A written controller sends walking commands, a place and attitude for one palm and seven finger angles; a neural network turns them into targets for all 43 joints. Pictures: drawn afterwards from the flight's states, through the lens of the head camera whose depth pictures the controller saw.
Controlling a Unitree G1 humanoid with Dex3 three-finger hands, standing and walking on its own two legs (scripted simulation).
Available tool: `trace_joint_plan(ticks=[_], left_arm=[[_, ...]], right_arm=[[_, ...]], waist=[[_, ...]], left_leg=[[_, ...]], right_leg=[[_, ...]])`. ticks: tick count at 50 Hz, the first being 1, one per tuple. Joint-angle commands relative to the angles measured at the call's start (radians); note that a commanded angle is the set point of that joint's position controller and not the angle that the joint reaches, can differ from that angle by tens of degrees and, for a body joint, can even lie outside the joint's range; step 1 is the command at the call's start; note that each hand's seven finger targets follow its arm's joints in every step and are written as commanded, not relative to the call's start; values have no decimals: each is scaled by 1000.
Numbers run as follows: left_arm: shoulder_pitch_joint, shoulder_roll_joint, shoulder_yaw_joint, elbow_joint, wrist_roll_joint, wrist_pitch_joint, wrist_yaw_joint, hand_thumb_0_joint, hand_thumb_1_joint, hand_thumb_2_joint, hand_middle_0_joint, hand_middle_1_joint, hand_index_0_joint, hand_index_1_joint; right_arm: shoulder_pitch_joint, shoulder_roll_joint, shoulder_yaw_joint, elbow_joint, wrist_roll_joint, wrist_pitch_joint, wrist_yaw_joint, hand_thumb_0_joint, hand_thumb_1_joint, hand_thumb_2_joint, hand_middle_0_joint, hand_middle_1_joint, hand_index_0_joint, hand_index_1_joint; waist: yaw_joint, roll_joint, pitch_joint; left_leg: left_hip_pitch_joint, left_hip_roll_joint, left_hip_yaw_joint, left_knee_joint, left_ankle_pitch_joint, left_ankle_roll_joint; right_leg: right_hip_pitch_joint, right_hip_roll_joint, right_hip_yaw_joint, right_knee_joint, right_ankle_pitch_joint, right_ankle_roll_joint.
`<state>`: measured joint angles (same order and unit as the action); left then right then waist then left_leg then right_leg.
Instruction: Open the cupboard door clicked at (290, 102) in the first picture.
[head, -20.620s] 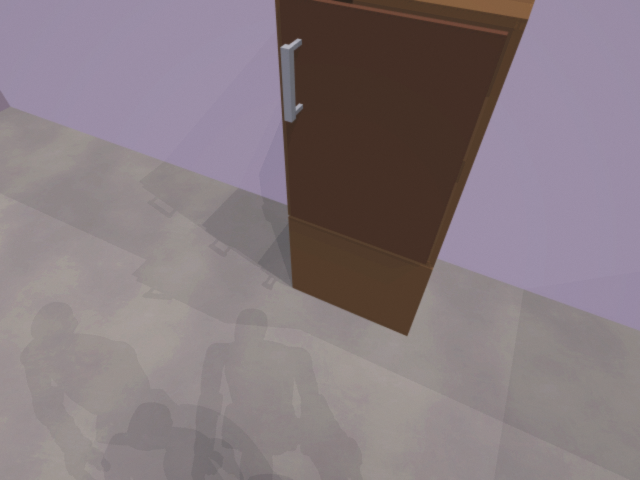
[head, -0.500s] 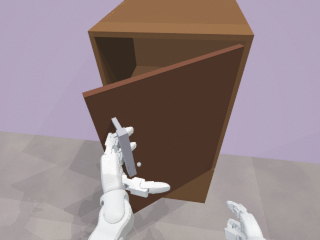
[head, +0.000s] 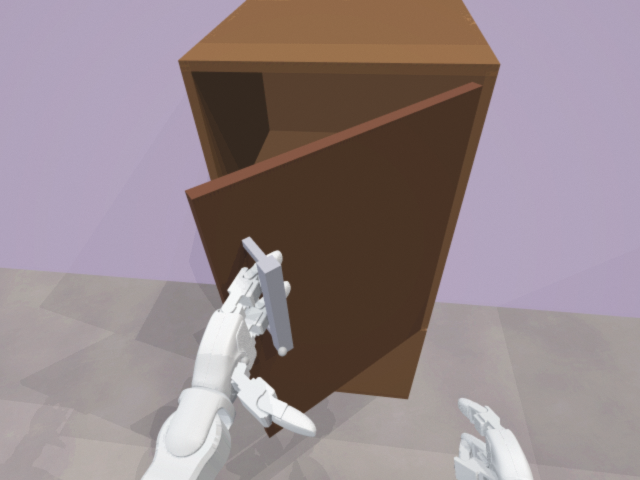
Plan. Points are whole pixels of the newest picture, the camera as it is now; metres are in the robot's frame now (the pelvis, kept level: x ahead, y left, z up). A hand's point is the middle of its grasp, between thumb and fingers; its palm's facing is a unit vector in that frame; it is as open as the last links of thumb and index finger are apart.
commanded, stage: slide the hand sideways off the handle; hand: left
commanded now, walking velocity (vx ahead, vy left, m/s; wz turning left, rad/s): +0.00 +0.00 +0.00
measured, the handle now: (268, 298) +0.30 +0.08 +0.11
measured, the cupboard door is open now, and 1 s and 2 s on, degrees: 42 42 42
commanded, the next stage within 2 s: draw the hand back to the body in 0.90 s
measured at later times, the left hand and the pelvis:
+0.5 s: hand (254, 367) +0.21 +0.08 +0.11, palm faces -0.11 -0.99 -0.01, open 16.0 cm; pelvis +0.02 -0.01 +0.00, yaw -1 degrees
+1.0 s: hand (186, 403) +0.18 +0.15 +0.10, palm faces -0.06 -1.00 -0.04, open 16.3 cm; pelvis +0.01 -0.01 -0.01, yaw +1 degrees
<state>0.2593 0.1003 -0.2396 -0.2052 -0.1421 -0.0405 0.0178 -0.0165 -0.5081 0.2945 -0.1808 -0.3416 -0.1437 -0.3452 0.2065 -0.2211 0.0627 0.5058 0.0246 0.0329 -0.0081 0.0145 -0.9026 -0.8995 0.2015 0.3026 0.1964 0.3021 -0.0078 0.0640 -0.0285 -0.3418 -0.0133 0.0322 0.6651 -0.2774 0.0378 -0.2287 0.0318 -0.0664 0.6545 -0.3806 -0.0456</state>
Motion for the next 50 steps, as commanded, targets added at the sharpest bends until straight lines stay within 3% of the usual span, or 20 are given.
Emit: trace_joint_plan(ticks=[1,2,4,8,10,14,17,20,24,26,34,37,41,44,47,50], left_arm=[[-149,-16,53,-250,28,-66,52,0,-500,300,-150,-300,-150,-300],[-135,-7,52,-254,46,-68,56,0,-500,300,-150,-300,-150,-300],[-70,36,92,-261,61,-67,62,0,-500,300,-150,-300,-150,-300],[-64,57,113,-295,55,-67,45,0,-500,300,-150,-300,-150,-300],[-31,69,138,-312,37,-67,34,0,-500,300,-150,-300,-150,-300],[-25,68,156,-316,2,-68,8,0,-500,300,-150,-300,-150,-300],[72,84,190,-323,-13,-69,-8,0,-500,300,-150,-300,-150,-300],[159,106,222,-358,-18,-77,-27,0,-500,300,-150,-300,-150,-300],[254,148,277,-396,-31,-95,-50,0,-500,300,-150,-300,-150,-300],[262,147,278,-434,-43,-110,-70,0,-500,300,-150,-300,-150,-300],[360,196,380,-424,-126,-189,-186,0,-500,300,-150,-300,-150,-300],[367,191,367,-446,-149,-218,-225,0,-500,300,-150,-300,-150,-300],[321,218,384,-405,-166,-234,-269,0,-500,300,-150,-300,-150,-300],[299,250,414,-376,-175,-234,-284,0,-500,300,-150,-300,-150,-300],[283,231,407,-355,-185,-224,-286,0,-500,300,-150,-300,-150,-300],[283,239,417,-363,-184,-208,-277,0,-500,300,-150,-300,-150,-300]], right_arm=[[-170,-78,-36,-201,-1,-71,4,0,-900,-900,200,300,200,300],[-164,-78,-37,-200,-2,-70,9,0,-900,-900,200,300,200,300],[-153,-81,-40,-205,-5,-65,17,0,-900,-900,200,300,200,300],[-160,-79,-37,-217,-4,-59,13,0,-900,-900,200,300,200,300],[-160,-79,-35,-222,-3,-62,9,0,-900,-900,200,300,200,300],[-152,-85,-38,-216,2,-75,-1,0,-900,-900,200,300,200,300],[-136,-88,-41,-223,2,-86,-3,0,-900,-900,200,300,200,300],[-119,-90,-45,-229,3,-90,1,0,-900,-900,200,300,200,300],[-94,-94,-54,-236,5,-95,2,0,-900,-900,200,300,200,300],[-89,-96,-55,-244,7,-101,1,0,-900,-900,200,300,200,300],[-60,-104,-73,-222,16,-138,-18,0,-900,-900,200,300,200,300],[-57,-109,-77,-225,21,-159,-21,0,-900,-900,200,300,200,300],[-56,-119,-83,-207,23,-183,-35,0,-900,-900,200,300,200,300],[-63,-126,-85,-193,25,-201,-44,0,-900,-900,200,300,200,300],[-71,-122,-79,-195,27,-218,-50,0,-900,-900,200,300,200,300],[-82,-120,-77,-195,29,-229,-52,0,-900,-900,200,300,200,300]], waist=[[25,-111,-73],[20,-101,-74],[38,-80,-82],[24,-75,-69],[32,-71,-69],[20,-87,-49],[33,-111,-78],[45,-82,-103],[45,-103,-101],[36,-84,-99],[24,-97,-105],[16,-67,-115],[1,-100,-79],[10,-106,-67],[18,-110,-71],[30,-73,-92]], left_leg=[[126,22,-82,-126,-29,-3],[127,24,-78,-125,-21,-3],[120,23,-71,-119,3,-3],[111,21,-55,-101,-2,0],[109,22,-55,-102,-2,-1],[108,23,-55,-90,0,-2],[97,19,-49,-82,44,0],[95,18,-41,-72,101,1],[70,14,-37,-40,138,5],[61,11,-34,-26,138,4],[-5,0,-51,56,136,-3],[-12,-3,-57,68,129,-2],[-38,-2,-70,90,88,1],[-46,0,-74,96,63,2],[-41,1,-81,74,46,0],[-28,2,-82,57,53,0]], right_leg=[[-154,-14,33,-149,29,14],[-156,-15,35,-147,36,13],[-137,-14,40,-141,59,8],[-147,-17,57,-157,48,13],[-140,-15,56,-160,46,12],[-150,-12,57,-173,45,18],[-129,-11,54,-149,124,23],[-106,-13,51,-120,218,22],[-99,-13,62,-104,304,29],[-114,-17,69,-97,321,36],[-121,-45,134,-90,438,79],[-148,-48,130,-79,426,86],[-191,-58,155,-110,328,95],[-203,-64,168,-131,236,88],[-206,-58,148,-133,173,74],[-195,-51,131,-118,172,63]])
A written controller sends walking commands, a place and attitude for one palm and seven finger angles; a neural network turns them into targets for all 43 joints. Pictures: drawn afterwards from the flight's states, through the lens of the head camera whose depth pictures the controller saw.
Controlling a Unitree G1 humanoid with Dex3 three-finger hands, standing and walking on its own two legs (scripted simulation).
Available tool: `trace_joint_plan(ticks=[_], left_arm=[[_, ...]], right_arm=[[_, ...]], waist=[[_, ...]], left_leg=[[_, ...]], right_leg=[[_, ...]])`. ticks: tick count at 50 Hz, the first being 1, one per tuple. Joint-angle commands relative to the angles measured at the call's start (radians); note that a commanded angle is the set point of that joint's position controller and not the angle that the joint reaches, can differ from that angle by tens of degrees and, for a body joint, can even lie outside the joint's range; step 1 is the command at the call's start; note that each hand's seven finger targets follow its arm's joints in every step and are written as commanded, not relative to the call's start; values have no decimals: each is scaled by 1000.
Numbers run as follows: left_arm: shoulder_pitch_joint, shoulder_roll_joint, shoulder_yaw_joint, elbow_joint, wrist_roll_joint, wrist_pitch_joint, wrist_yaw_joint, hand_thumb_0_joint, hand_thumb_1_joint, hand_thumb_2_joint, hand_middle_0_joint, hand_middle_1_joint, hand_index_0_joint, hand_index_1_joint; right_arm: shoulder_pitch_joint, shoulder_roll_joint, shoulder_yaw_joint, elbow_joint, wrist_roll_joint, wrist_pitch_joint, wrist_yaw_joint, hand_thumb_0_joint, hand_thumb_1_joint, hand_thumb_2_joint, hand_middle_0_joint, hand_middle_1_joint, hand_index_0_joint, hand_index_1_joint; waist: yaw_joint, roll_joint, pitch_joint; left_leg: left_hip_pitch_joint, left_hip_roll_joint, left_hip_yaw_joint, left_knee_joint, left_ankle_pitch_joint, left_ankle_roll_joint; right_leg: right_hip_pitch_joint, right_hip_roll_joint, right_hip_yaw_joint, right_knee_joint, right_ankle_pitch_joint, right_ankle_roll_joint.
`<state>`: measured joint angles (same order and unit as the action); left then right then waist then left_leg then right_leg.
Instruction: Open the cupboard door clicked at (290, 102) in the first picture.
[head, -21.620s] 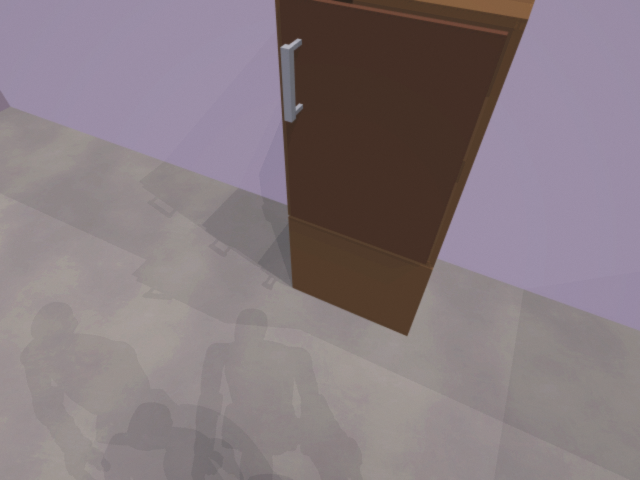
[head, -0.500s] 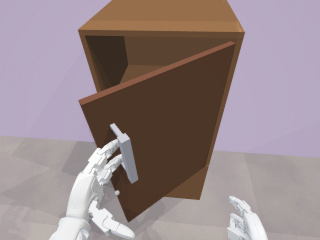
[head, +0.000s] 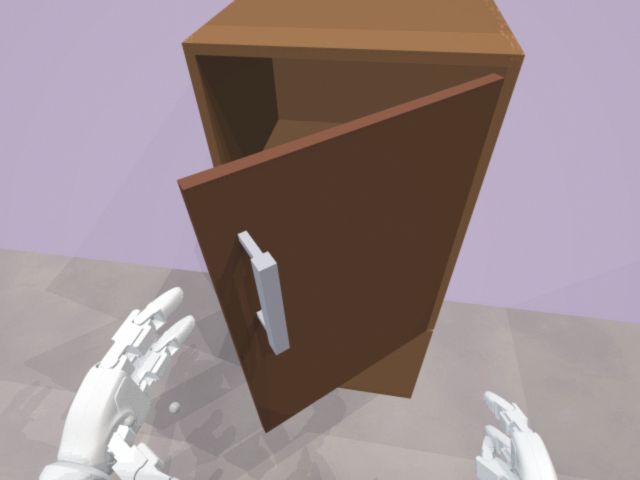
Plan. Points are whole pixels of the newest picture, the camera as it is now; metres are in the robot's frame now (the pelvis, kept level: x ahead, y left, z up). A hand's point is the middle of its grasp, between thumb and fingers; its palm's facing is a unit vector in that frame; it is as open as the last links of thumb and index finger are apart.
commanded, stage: draw the hand back to the body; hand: left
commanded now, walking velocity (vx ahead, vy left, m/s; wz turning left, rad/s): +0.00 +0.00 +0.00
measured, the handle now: (264, 296) +0.29 +0.09 +0.12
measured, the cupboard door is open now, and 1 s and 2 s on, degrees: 42 42 42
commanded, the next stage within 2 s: step back with the hand held close in 1.58 s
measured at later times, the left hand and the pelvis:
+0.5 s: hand (113, 392) +0.17 +0.20 +0.14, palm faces -0.05 -1.00 -0.07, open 16.2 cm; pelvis -0.01 +0.04 +0.01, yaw +0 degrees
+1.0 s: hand (68, 330) +0.21 +0.26 +0.17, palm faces +0.34 -0.86 -0.38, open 11.5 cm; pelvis +0.02 +0.03 +0.03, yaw -2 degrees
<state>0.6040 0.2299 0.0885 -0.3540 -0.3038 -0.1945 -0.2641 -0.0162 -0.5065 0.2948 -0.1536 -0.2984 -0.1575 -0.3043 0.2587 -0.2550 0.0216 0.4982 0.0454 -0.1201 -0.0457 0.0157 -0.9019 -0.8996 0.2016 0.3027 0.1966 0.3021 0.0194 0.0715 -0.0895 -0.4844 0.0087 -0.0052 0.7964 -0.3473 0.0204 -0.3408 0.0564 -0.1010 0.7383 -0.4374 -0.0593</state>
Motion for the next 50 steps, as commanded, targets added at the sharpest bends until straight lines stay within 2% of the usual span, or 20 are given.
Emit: trace_joint_plan(ticks=[1,3,4,7,9,10,12,16,20,21,25,26,27,28,30,31,34,41,49,50], left_arm=[[-54,116,100,-210,-22,-46,10,0,-500,300,-150,-300,-150,-300],[-72,117,91,-258,-19,-38,18,0,-500,300,-150,-300,-150,-300],[-84,139,104,-266,-12,-31,28,0,-500,300,-150,-300,-150,-300],[-74,115,88,-277,-12,-8,34,0,-500,300,-150,-300,-150,-300],[-71,135,107,-277,-8,15,39,0,-500,300,-150,-300,-150,-300],[-65,106,82,-283,-8,29,36,0,-500,300,-150,-300,-150,-300],[-72,102,70,-316,-3,48,37,0,-500,300,-150,-300,-150,-300],[-88,113,74,-351,10,89,48,0,-500,300,-150,-300,-150,-300],[-114,132,96,-379,21,115,61,0,-500,300,-150,-300,-150,-300],[-121,136,106,-370,17,121,64,0,-465,315,-151,-300,-151,-300],[-141,148,132,-369,7,145,57,0,-325,375,-156,-300,-156,-300],[-188,231,141,-455,149,111,200,0,-290,390,-158,-300,-158,-300],[-121,156,105,-405,164,115,262,0,-255,405,-159,-300,-159,-300],[-78,121,84,-371,171,123,289,0,-220,420,-160,-300,-160,-300],[-76,126,82,-366,201,123,330,0,-150,450,-162,-300,-162,-300],[-106,144,95,-391,213,115,347,0,-115,465,-164,-300,-164,-300],[-106,186,135,-374,238,100,385,0,-10,510,-168,-300,-168,-300],[-129,209,183,-371,249,78,413,0,235,615,-176,-300,-176,-300],[-109,266,285,-265,237,77,412,0,515,735,-186,-300,-186,-300],[-114,253,278,-263,233,75,408,0,550,750,-187,-300,-187,-300]], right_arm=[[-133,-84,-36,-186,10,-78,-15,0,-900,-900,200,300,200,300],[-138,-82,-31,-192,11,-88,-13,0,-900,-900,200,300,200,300],[-139,-85,-31,-182,11,-92,-14,0,-900,-900,200,300,200,300],[-140,-85,-26,-188,14,-99,-15,0,-900,-900,200,300,200,300],[-141,-87,-27,-182,14,-106,-14,0,-900,-900,200,300,200,300],[-146,-86,-23,-187,15,-108,-13,0,-900,-900,200,300,200,300],[-142,-91,-22,-187,17,-114,-11,0,-900,-900,200,300,200,300],[-142,-96,-20,-183,15,-117,-11,0,-900,-900,200,300,200,300],[-148,-96,-14,-180,13,-114,-12,0,-900,-900,200,300,200,300],[-149,-96,-13,-176,14,-113,-15,0,-900,-900,200,300,200,300],[-157,-101,-8,-167,14,-112,-18,0,-900,-900,200,300,200,300],[-177,-80,-2,-182,0,-99,-38,0,-900,-900,200,300,200,300],[-159,-73,2,-170,-12,-93,-46,0,-900,-900,200,300,200,300],[-153,-72,3,-165,-13,-84,-46,0,-900,-900,200,300,200,300],[-159,-78,0,-154,-16,-68,-44,0,-900,-900,200,300,200,300],[-157,-83,-2,-150,-19,-63,-43,0,-900,-900,200,300,200,300],[-165,-87,-5,-126,-27,-60,-41,0,-900,-900,200,300,200,300],[-174,-89,-14,-92,-33,-49,-33,0,-900,-900,200,300,200,300],[-180,-93,-34,-59,-32,-17,-31,0,-900,-900,200,300,200,300],[-179,-90,-34,-60,-30,-11,-31,0,-900,-900,200,300,200,300]], waist=[[8,-74,-29],[15,-23,-39],[16,-22,-38],[14,-32,-25],[21,-36,-37],[19,-21,-21],[17,-18,-29],[14,-39,-26],[20,-9,-16],[18,-23,2],[21,5,1],[49,16,44],[32,19,80],[25,-16,106],[24,-20,110],[25,16,83],[32,14,79],[32,23,40],[42,-70,40],[37,-64,46]], left_leg=[[119,-18,-44,-83,124,17],[142,-16,-46,-107,128,18],[148,-13,-49,-113,131,20],[163,-8,-57,-147,113,19],[174,-3,-65,-160,116,18],[181,-1,-68,-175,107,16],[200,5,-81,-192,100,13],[215,13,-100,-221,95,8],[226,18,-119,-257,51,-2],[220,19,-125,-267,26,-3],[238,21,-135,-293,7,-9],[221,33,-142,-342,-86,-6],[219,33,-144,-367,-132,-11],[206,36,-151,-381,-163,-15],[217,45,-151,-407,-162,-12],[233,43,-146,-415,-142,-13],[254,43,-138,-435,-106,-12],[341,46,-120,-460,59,-19],[395,32,-45,-419,266,-1],[402,29,-38,-415,282,0]], right_leg=[[-84,-69,151,-197,222,71],[-87,-52,119,-183,202,56],[-84,-47,110,-179,199,50],[-96,-28,70,-170,177,44],[-83,-24,58,-166,183,40],[-92,-21,48,-164,176,40],[-93,-16,32,-158,171,39],[-83,-13,21,-162,168,38],[-80,-13,17,-167,141,36],[-83,-13,17,-174,129,37],[-61,-13,18,-190,129,35],[-21,-22,80,-247,103,20],[-20,-30,81,-267,85,17],[-21,-31,75,-272,72,18],[16,-32,82,-284,79,21],[41,-35,88,-290,98,19],[82,-36,95,-315,120,20],[148,-39,93,-352,198,20],[181,-44,96,-408,299,26],[178,-46,98,-411,313,28]])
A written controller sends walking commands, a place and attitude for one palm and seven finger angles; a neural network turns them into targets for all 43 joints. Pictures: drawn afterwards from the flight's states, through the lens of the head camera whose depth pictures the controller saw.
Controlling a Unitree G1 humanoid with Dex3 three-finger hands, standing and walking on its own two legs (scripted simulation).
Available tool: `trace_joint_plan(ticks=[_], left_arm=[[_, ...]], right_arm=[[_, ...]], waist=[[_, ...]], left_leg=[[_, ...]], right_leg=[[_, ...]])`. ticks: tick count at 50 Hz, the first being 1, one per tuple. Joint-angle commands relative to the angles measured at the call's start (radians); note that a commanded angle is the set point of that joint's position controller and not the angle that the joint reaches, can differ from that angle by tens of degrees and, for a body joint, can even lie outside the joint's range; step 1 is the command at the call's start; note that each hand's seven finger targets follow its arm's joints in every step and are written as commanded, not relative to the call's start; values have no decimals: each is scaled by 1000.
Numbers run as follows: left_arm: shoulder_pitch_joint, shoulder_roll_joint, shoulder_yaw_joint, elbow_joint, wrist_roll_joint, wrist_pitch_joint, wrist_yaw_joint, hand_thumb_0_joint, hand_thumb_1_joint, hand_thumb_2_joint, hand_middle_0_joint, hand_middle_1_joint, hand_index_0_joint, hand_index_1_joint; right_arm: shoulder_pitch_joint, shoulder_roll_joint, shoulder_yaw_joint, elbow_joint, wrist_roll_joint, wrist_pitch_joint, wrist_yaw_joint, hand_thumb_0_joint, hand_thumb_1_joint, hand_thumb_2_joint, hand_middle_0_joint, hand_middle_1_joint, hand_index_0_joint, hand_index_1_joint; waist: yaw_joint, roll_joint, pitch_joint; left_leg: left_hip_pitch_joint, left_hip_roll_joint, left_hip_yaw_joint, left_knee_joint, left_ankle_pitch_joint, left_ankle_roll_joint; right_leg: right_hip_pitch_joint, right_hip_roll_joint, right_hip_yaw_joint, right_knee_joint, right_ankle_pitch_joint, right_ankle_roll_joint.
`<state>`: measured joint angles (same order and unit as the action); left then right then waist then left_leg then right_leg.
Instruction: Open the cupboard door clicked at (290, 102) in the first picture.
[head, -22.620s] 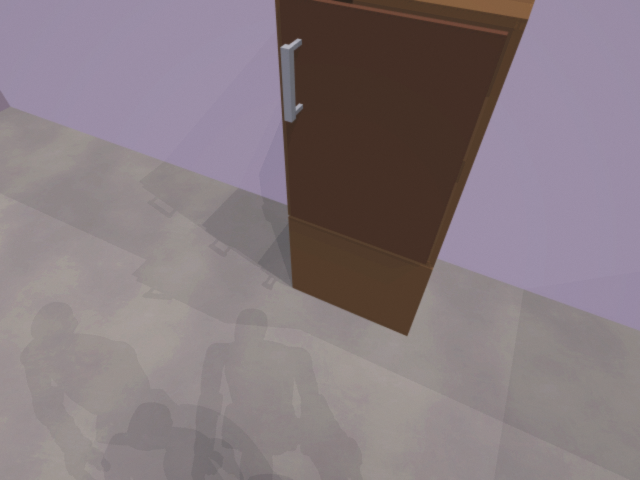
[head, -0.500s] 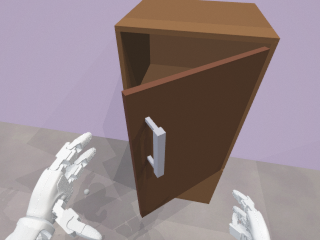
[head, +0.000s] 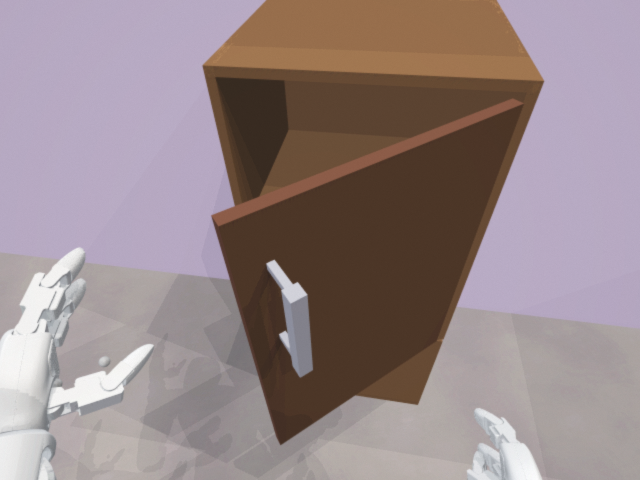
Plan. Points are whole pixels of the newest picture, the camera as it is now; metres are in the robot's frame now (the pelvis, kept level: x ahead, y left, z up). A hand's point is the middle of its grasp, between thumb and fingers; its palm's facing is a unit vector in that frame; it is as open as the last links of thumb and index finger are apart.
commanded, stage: draw the hand back to the body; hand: left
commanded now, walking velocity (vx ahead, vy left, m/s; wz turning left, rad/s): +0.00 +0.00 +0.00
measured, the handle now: (290, 321) +0.27 +0.07 +0.09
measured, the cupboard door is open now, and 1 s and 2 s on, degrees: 42 42 42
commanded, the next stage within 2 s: step back with the hand held close in 0.58 s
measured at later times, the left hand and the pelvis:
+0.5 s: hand (130, 333) +0.21 +0.22 +0.15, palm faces +0.40 -0.82 -0.40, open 7.5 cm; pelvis +0.02 -0.03 +0.00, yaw +0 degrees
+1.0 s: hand (112, 354) +0.19 +0.22 +0.14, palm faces +0.31 -0.82 -0.48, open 7.4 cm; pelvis -0.02 -0.02 +0.00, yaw -2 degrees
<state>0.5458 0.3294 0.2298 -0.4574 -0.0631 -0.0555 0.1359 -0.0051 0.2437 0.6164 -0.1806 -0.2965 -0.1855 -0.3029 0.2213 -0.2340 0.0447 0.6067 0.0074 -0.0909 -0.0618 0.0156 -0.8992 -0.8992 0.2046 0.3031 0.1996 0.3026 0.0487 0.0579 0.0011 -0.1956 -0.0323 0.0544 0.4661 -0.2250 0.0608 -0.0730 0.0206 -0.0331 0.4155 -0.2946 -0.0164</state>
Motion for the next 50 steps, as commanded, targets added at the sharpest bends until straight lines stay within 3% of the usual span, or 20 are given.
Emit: trace_joint_plan(ticks=[1,5,10,14,20,25,29,34,35,36,37,38,39,41,43,44,48,50], left_arm=[[-76,167,150,-168,-8,-68,7,0,585,765,-189,-300,-189,-300],[-115,201,185,-188,-8,-76,8,0,725,825,-194,-300,-194,-300],[-123,227,232,-143,-20,-72,5,0,900,900,-200,-300,-200,-300],[-112,179,184,-95,-23,-60,-12,0,900,900,-200,-300,-200,-300],[-142,230,217,-161,-22,-71,-13,0,900,900,-200,-300,-200,-300],[-133,238,231,-153,-25,-70,-13,0,900,900,-200,-300,-200,-300],[-131,215,213,-124,-27,-68,-16,0,900,900,-200,-300,-200,-300],[-135,216,213,-93,-32,-74,-19,0,900,900,-200,-300,-200,-300],[-200,236,216,-186,-32,-88,-17,0,900,900,-200,-300,-200,-300],[-276,376,356,-226,-20,-124,-9,0,900,900,-200,-300,-200,-300],[-181,292,291,-137,-17,-124,-20,0,900,900,-200,-300,-200,-300],[-133,261,260,-114,-11,-114,-24,0,900,900,-200,-300,-200,-300],[-133,258,254,-130,-9,-116,-26,0,900,900,-200,-300,-200,-300],[-70,227,233,-109,-7,-107,-24,0,900,900,-200,-300,-200,-300],[-50,230,234,-134,-7,-101,-18,0,900,900,-200,-300,-200,-300],[-43,249,249,-155,-6,-103,-12,0,900,900,-200,-300,-200,-300],[-33,290,288,-211,-9,-104,3,0,900,900,-200,-300,-200,-300],[-13,302,303,-232,-11,-108,12,0,900,900,-200,-300,-200,-300]], right_arm=[[-143,-111,-59,-168,8,-37,-14,0,-900,-900,200,300,200,300],[-143,-111,-62,-157,7,-38,-12,0,-900,-900,200,300,200,300],[-144,-108,-66,-148,8,-26,-12,0,-900,-900,200,300,200,300],[-152,-115,-72,-153,12,-6,-6,0,-900,-900,200,300,200,300],[-158,-111,-73,-162,8,1,-8,0,-900,-900,200,300,200,300],[-162,-102,-70,-157,10,6,-11,0,-900,-900,200,300,200,300],[-166,-104,-70,-152,12,9,-9,0,-900,-900,200,300,200,300],[-175,-106,-73,-150,12,11,-14,0,-900,-900,200,300,200,300],[-182,-106,-72,-163,15,5,-15,0,-900,-900,200,300,200,300],[-154,-123,-77,-182,24,21,-12,0,-900,-900,200,300,200,300],[-164,-112,-77,-161,16,39,-12,0,-900,-900,200,300,200,300],[-165,-113,-79,-171,18,52,-10,0,-900,-900,200,300,200,300],[-166,-118,-82,-181,18,61,-11,0,-900,-900,200,300,200,300],[-153,-120,-89,-191,22,77,-9,0,-900,-900,200,300,200,300],[-145,-123,-95,-203,26,92,-7,0,-900,-900,200,300,200,300],[-148,-127,-98,-203,26,97,-12,0,-900,-900,200,300,200,300],[-147,-115,-98,-232,30,106,-16,0,-900,-900,200,300,200,300],[-149,-112,-98,-238,32,108,-21,0,-900,-900,200,300,200,300]], waist=[[8,-35,-56],[12,32,-83],[15,-17,-81],[11,-37,-54],[20,-26,-126],[18,-27,-114],[14,0,-70],[14,-57,-54],[13,-36,-84],[-17,-56,-7],[-22,-107,-23],[-21,-132,-30],[-21,-95,-49],[-26,-63,-94],[-29,-50,-117],[-27,-13,-135],[-30,-76,-144],[-28,-48,-148]], left_leg=[[125,67,-91,-82,170,-38],[160,63,-80,-65,256,-36],[164,56,-61,-47,326,-27],[165,55,-52,-47,347,-21],[183,46,-42,-35,366,-15],[181,42,-32,-26,369,-14],[176,44,-37,-39,323,-17],[169,44,-38,-48,263,-11],[182,44,-39,-48,258,-11],[161,62,-63,10,216,6],[142,59,-63,32,203,7],[137,57,-53,40,209,7],[135,58,-51,39,240,5],[149,76,-43,32,287,1],[157,93,-46,32,327,0],[162,101,-51,24,362,1],[108,114,-65,24,337,-8],[77,124,-84,6,328,-7]], right_leg=[[-86,-13,32,-92,183,-13],[-71,-19,37,-90,255,-12],[-52,-24,44,-92,365,-7],[-55,-24,43,-97,408,0],[-19,-36,56,-85,485,7],[-18,-42,61,-87,542,12],[-42,-35,55,-107,457,8],[-58,-34,58,-124,399,13],[-53,-38,66,-125,394,14],[-168,-85,163,-166,502,53],[-149,-104,148,-148,563,68],[-143,-109,144,-134,619,85],[-125,-114,128,-111,666,88],[-127,-109,122,-82,636,93],[-139,-101,120,-67,603,97],[-128,-101,111,-50,596,91],[-136,-93,124,-35,515,72],[-122,-90,125,-13,467,57]])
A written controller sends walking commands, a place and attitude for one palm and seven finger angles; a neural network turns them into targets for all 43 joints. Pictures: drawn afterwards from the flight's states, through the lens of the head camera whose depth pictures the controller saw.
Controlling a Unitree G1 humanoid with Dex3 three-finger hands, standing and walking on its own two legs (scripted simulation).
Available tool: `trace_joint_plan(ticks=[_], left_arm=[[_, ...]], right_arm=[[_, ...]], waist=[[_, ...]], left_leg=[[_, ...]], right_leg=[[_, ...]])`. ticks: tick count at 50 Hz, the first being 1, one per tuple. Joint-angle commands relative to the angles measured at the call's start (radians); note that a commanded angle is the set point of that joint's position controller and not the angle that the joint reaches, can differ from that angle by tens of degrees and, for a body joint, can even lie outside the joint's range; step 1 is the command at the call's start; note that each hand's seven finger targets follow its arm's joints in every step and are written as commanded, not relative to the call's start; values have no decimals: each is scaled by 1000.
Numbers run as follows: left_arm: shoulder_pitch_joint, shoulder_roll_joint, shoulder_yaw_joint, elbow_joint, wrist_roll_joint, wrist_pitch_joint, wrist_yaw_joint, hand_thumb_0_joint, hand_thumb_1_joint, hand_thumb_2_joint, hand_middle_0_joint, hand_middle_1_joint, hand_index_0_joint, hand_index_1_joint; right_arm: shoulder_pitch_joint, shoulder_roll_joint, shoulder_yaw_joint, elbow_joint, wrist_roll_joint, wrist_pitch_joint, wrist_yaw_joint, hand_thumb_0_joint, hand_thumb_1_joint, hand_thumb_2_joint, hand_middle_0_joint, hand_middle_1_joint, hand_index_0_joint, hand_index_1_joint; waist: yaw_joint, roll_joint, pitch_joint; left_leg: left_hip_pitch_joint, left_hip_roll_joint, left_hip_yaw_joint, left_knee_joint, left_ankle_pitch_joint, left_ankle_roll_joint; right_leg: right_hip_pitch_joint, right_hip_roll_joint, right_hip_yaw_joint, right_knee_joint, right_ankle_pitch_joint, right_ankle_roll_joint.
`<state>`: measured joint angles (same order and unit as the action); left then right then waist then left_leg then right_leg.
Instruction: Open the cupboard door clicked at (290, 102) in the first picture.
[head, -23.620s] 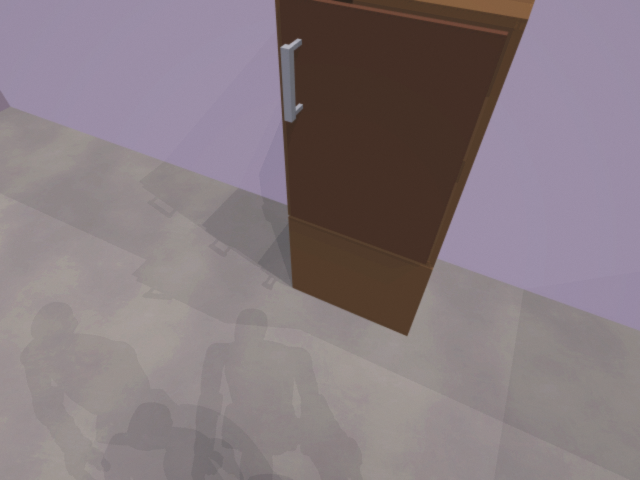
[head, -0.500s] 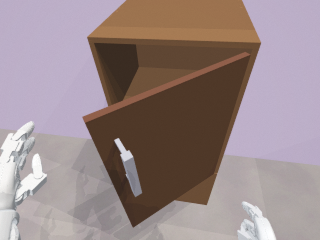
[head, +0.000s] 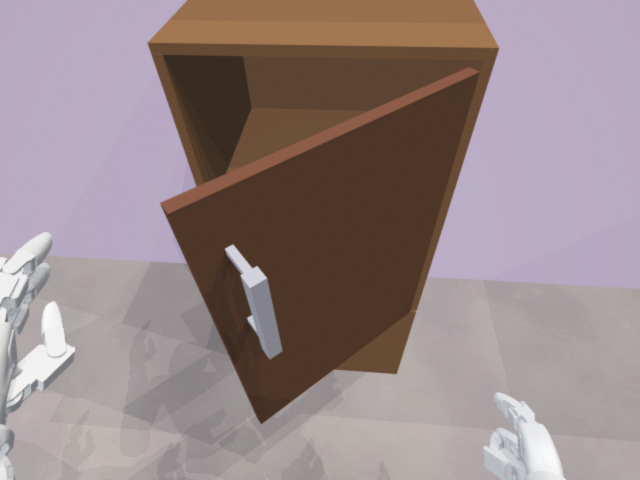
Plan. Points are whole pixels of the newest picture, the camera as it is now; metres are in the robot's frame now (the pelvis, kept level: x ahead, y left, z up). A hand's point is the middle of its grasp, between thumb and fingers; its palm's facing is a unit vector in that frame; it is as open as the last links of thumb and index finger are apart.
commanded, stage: step back with the hand held close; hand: left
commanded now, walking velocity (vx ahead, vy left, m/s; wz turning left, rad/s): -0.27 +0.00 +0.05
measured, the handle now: (254, 305) +0.29 +0.10 +0.09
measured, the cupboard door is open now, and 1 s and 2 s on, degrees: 42 42 42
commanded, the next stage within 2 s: stop stepping back and stand still in 0.68 s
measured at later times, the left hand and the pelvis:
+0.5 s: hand out of the picture +0.06 +0.32 +0.15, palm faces +0.49 -0.75 -0.44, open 7.4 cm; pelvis -0.11 +0.05 -0.01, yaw +4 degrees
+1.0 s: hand out of the picture -0.08 +0.35 +0.18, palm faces +0.40 -0.80 -0.45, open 7.4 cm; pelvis -0.25 +0.10 -0.04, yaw +0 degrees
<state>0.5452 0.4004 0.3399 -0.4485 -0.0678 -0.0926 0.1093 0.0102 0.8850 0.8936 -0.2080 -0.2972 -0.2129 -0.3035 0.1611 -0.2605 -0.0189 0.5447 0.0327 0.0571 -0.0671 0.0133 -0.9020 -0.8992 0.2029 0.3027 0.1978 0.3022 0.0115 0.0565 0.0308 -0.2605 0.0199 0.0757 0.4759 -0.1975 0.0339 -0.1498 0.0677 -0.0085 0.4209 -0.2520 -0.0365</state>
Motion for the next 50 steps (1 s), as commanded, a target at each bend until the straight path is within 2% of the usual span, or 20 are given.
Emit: trace_joint_plan(ticks=[1,8,14,20,23,25,27,29,30,31,35,39,43,44,45,46,47,48,49,50], left_arm=[[-7,235,201,-252,-7,-74,41,0,900,900,-200,-300,-200,-300],[24,210,207,-268,6,-107,53,0,900,900,-200,-300,-200,-300],[-15,195,226,-235,36,-124,55,0,900,900,-200,-300,-200,-300],[-46,179,185,-282,24,-137,52,0,900,900,-200,-300,-200,-300],[-83,184,168,-328,26,-148,63,0,900,900,-200,-300,-200,-300],[-112,187,159,-347,28,-156,77,0,900,900,-200,-300,-200,-300],[-98,203,176,-316,29,-149,78,0,900,900,-200,-300,-200,-300],[-165,212,178,-337,31,-151,78,0,900,900,-200,-300,-200,-300],[-198,197,187,-357,36,-156,82,0,900,900,-200,-300,-200,-300],[-172,229,239,-332,43,-160,89,0,900,900,-200,-300,-200,-300],[-100,214,239,-295,15,-165,66,0,900,900,-200,-300,-200,-300],[-81,185,179,-379,-1,-145,59,0,900,900,-200,-300,-200,-300],[-48,228,192,-415,-12,-141,50,0,900,900,-200,-300,-200,-300],[-28,280,239,-414,-8,-142,56,0,900,900,-200,-300,-200,-300],[-5,266,214,-415,-2,-152,53,0,900,900,-200,-300,-200,-300],[-39,280,234,-421,0,-147,43,0,900,900,-200,-300,-200,-300],[-65,329,309,-434,-20,-139,35,0,900,900,-200,-300,-200,-300],[-171,402,368,-491,-28,-141,28,0,900,900,-200,-300,-200,-300],[-252,340,306,-350,-26,-139,29,0,900,900,-200,-300,-200,-300],[-229,215,234,-253,-15,-119,29,0,900,900,-200,-300,-200,-300]], right_arm=[[-86,-88,-34,-180,5,-42,-17,0,-900,-900,200,300,200,300],[-66,-106,-36,-182,-7,-79,-15,0,-900,-900,200,300,200,300],[-54,-115,-46,-171,-17,-119,-21,0,-900,-900,200,300,200,300],[-38,-95,-44,-137,-22,-149,-10,0,-900,-900,200,300,200,300],[-23,-86,-49,-113,-25,-159,-4,0,-900,-900,200,300,200,300],[-2,-77,-47,-82,-29,-161,-1,0,-900,-900,200,300,200,300],[0,-70,-39,-83,-27,-154,0,0,-900,-900,200,300,200,300],[-37,-114,-47,-88,-27,-151,-15,0,-900,-900,200,300,200,300],[-54,-126,-37,-102,-36,-169,-23,0,-900,-900,200,300,200,300],[-49,-91,-33,-96,-46,-187,-22,0,-900,-900,200,300,200,300],[-57,-80,-60,-85,-36,-187,20,0,-900,-900,200,300,200,300],[-88,-53,-50,-74,-18,-188,40,0,-900,-900,200,300,200,300],[-38,-35,-41,-63,-34,-213,46,0,-900,-900,200,300,200,300],[-18,-30,-42,-53,-22,-212,49,0,-900,-900,200,300,200,300],[15,-43,-43,-25,-3,-205,56,0,-900,-900,200,300,200,300],[-6,-64,-59,-9,-16,-192,48,0,-900,-900,200,300,200,300],[-16,-58,-55,-16,-16,-181,51,0,-900,-900,200,300,200,300],[-56,-33,-23,-73,-14,-187,67,0,-900,-900,200,300,200,300],[-72,-12,32,-78,-33,-189,76,0,-900,-900,200,300,200,300],[-96,-64,-36,-71,-16,-192,40,0,-900,-900,200,300,200,300]], waist=[[8,-34,-176],[0,70,-96],[8,122,-54],[-11,-44,-82],[-20,-139,-103],[-36,-171,-134],[-41,-189,-128],[-43,6,25],[-31,249,28],[-24,338,-67],[5,84,-127],[15,186,-208],[41,250,-287],[50,152,-259],[30,-251,-208],[-18,-327,-82],[-48,-202,-93],[-53,-184,-114],[-74,-138,-101],[-22,-285,98]], left_leg=[[116,74,-113,-12,282,19],[-135,125,-209,-151,-164,39],[-450,205,-309,-327,-524,75],[-199,98,-228,-172,-419,5],[53,10,-145,135,-222,-28],[128,-12,-133,311,-121,-33],[113,4,-142,253,-125,-23],[15,92,-284,-16,-288,8],[-195,240,-490,-302,-430,58],[-340,337,-599,-447,-610,91],[-296,258,-336,-404,-458,-11],[-85,181,-181,-437,-358,-80],[26,34,-4,-382,-175,-290],[112,-73,117,-65,-96,-309],[191,-66,-43,557,-151,-206],[-1,-67,-135,896,-236,-123],[-138,-60,-200,1033,-247,-74],[-254,-9,-223,1001,-242,-58],[-250,43,-155,722,-228,-52],[-260,51,-157,444,-98,-40]], right_leg=[[-43,-133,106,-13,387,70],[-15,-82,107,35,6,31],[167,-12,29,242,-66,34],[-89,-68,141,8,-252,-20],[-370,-203,286,-151,-353,-92],[-410,-310,334,-154,-142,-127],[-407,-301,269,-89,-67,-83],[-487,-151,164,55,-298,-16],[-312,-5,52,327,-264,43],[-123,50,69,658,-283,48],[-97,91,25,843,-263,45],[-95,90,-83,647,-292,30],[124,132,-216,122,-437,-37],[-7,18,-154,-136,-415,-100],[-290,-248,105,-215,-218,-169],[-401,-315,109,-204,-25,-198],[-367,-336,39,-147,74,-194],[-234,-401,202,-124,112,-238],[-144,-405,195,-112,84,-93],[-164,-328,272,-132,115,-135]])
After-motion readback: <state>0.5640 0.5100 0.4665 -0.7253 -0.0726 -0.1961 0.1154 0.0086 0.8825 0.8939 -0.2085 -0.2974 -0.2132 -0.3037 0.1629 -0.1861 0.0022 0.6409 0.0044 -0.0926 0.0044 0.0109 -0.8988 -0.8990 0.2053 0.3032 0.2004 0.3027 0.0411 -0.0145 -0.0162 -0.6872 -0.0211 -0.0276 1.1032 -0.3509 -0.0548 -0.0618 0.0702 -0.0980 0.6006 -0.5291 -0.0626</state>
